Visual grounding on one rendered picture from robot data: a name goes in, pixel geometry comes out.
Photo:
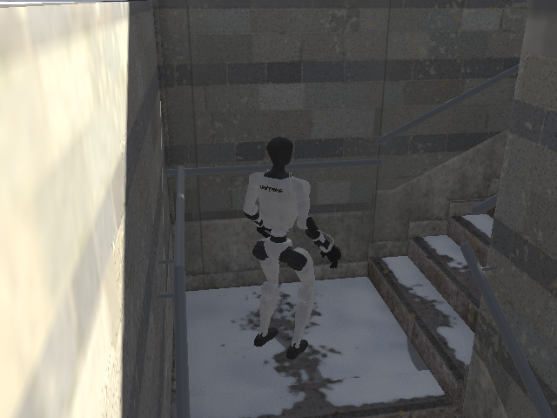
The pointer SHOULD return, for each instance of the right robot upper arm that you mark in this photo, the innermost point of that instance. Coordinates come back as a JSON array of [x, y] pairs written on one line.
[[302, 190]]

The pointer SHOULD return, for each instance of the robot right thigh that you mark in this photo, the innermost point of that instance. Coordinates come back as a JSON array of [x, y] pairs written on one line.
[[301, 261]]

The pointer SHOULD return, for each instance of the left robot hand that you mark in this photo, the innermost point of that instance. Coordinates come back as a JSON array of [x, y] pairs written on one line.
[[262, 231]]

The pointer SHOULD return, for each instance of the right robot forearm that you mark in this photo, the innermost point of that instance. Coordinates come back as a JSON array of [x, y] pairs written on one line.
[[317, 237]]

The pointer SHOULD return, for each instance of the right robot hand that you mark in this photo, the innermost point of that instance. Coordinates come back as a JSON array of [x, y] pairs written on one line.
[[333, 255]]

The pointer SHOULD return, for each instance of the left robot forearm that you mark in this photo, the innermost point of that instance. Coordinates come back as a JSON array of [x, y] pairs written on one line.
[[256, 219]]

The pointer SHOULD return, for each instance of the humanoid robot torso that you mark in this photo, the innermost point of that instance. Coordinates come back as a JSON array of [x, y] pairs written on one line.
[[278, 210]]

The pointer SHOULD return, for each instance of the left robot upper arm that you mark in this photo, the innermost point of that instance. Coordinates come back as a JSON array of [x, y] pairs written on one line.
[[252, 194]]

